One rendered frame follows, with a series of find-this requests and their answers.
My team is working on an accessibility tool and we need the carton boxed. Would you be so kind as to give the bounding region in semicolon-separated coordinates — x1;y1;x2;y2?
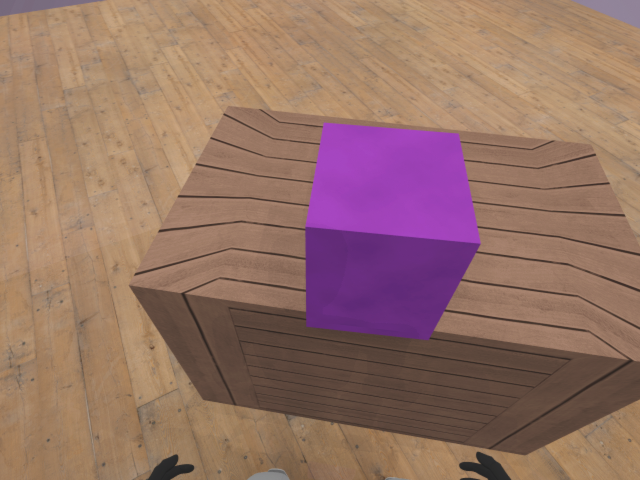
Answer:
305;123;481;340

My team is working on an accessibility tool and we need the pedestal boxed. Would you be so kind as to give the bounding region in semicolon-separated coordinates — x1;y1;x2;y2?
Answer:
129;106;640;455

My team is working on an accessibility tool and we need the left robot hand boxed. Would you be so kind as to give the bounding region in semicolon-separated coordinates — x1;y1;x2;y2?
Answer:
148;454;194;480

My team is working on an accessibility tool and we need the right robot hand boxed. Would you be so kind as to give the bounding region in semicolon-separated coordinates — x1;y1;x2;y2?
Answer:
459;452;511;480

